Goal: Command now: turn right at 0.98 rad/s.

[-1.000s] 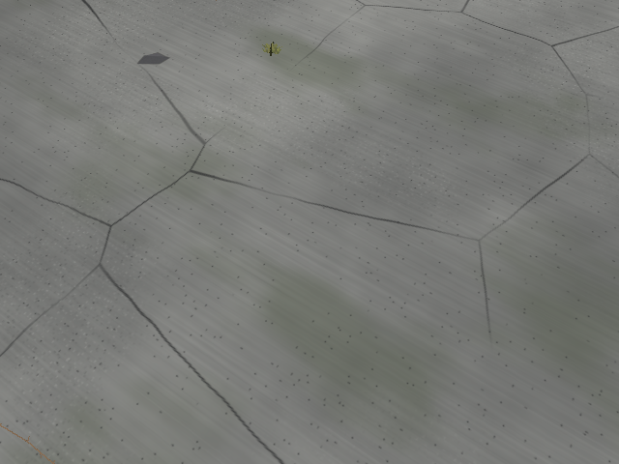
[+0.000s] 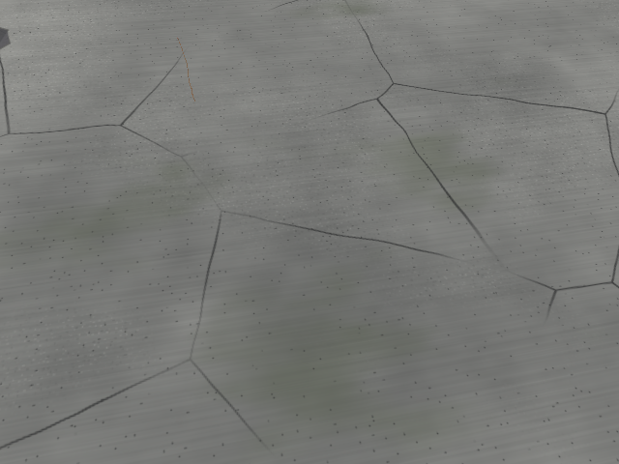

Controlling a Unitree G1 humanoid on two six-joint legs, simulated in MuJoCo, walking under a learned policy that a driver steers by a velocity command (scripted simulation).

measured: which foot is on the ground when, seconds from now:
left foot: down 0.00-0.36, up 0.38-0.78, down 0.80-1.00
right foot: up 0.00-0.34, down 0.36-0.80, up 0.82-1.00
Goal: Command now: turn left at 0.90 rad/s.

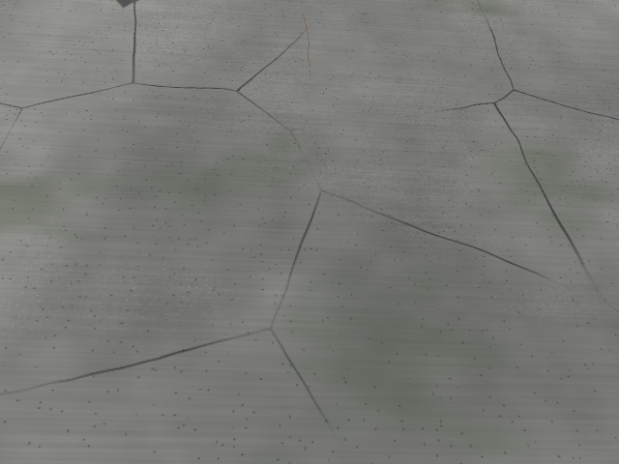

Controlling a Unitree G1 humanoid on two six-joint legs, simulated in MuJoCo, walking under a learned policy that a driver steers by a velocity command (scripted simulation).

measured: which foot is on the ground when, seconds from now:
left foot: down 0.00-0.40, up 0.42-0.78, down 0.80-1.00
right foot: up 0.00-0.38, down 0.40-0.78, up 0.80-1.00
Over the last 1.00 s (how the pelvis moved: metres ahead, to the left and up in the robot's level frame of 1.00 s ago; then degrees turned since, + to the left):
-0.01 0.04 0.00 14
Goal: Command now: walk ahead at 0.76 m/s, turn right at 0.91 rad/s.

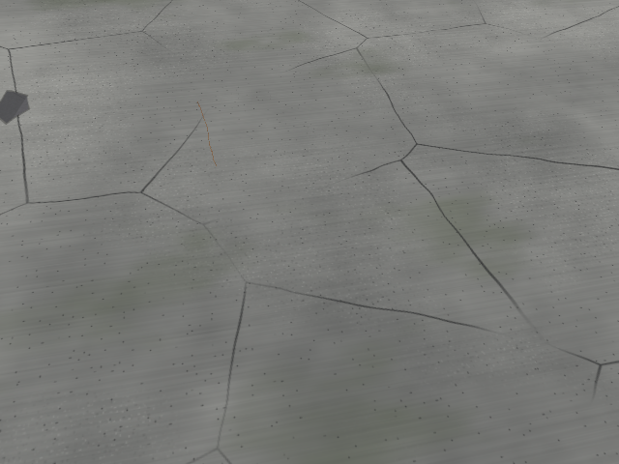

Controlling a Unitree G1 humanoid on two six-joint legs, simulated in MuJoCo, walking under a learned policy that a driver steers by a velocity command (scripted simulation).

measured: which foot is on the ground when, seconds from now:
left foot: down 0.00-0.30, up 0.32-0.72, down 0.74-1.00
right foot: up 0.00-0.28, down 0.30-0.70, up 0.72-1.00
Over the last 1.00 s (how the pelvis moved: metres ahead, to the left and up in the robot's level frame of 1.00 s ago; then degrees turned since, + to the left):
0.14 -0.01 0.00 -10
